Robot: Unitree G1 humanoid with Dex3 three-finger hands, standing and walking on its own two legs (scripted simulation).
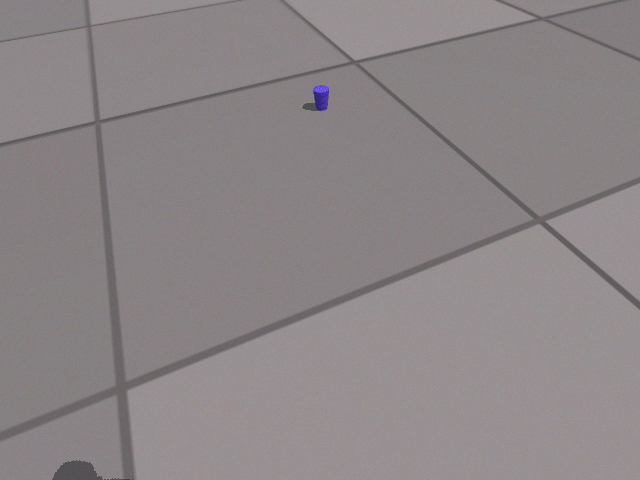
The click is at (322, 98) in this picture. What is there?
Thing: tapered cup
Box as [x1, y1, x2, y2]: [313, 85, 328, 110]
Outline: 319,85 313,88 316,108 319,110 323,110 326,108 328,88 326,86
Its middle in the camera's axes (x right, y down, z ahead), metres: +0.00 -0.85 +2.36
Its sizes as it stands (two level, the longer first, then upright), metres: 0.095 0.095 0.124
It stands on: the floor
